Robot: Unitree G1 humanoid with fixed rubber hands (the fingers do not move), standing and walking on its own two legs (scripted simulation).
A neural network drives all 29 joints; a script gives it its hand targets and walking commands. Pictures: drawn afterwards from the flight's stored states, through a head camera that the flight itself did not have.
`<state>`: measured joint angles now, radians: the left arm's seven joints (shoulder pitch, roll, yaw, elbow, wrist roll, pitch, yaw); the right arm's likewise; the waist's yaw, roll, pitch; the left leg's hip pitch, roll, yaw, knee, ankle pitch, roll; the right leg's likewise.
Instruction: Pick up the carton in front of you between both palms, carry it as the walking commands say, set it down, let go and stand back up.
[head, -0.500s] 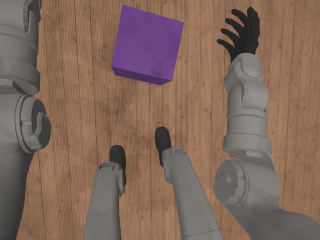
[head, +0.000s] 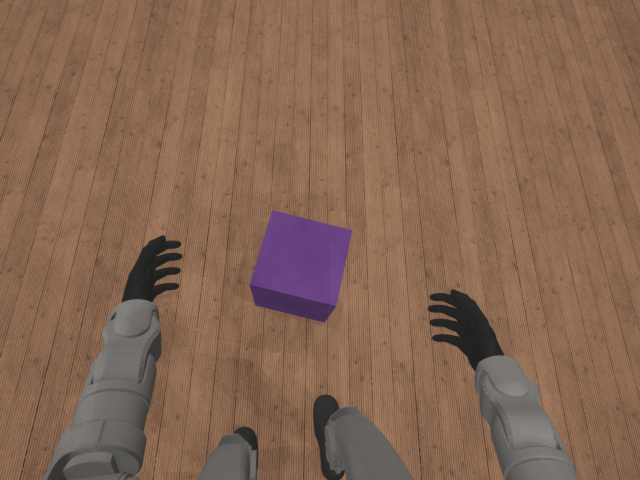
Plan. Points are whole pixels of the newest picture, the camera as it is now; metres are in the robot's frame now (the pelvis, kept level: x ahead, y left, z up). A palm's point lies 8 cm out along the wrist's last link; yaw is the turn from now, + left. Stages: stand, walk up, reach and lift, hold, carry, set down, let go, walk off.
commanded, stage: let go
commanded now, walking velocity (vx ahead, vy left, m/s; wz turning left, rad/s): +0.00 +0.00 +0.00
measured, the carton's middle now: (300, 270) +0.53 -0.07 -0.61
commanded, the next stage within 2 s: stand in 0.96 s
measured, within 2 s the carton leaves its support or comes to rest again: neither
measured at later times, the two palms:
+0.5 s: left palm (58, 411) +0.24 +0.24 -0.04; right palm (491, 379) +0.21 -0.22 -0.03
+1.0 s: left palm (58, 451) +0.20 +0.23 -0.03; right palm (510, 397) +0.19 -0.24 -0.03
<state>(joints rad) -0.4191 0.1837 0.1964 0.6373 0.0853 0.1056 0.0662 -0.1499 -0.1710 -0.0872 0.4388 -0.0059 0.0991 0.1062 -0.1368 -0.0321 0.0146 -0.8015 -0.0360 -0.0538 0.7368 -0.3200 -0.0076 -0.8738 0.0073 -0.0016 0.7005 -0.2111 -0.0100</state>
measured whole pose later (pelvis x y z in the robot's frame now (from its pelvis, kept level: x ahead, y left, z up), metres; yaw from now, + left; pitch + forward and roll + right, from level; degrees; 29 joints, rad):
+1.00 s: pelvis +0.04 +0.01 +0.03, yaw -3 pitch -3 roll +0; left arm 0.23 0.21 0.01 0.50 0.02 0.08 -0.01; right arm 0.23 -0.25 -0.01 0.42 -0.03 0.16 0.00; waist 0.01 0.02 0.04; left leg -0.10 -0.01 -0.02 0.50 -0.38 0.00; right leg -0.21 0.03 0.03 0.51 -0.26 0.00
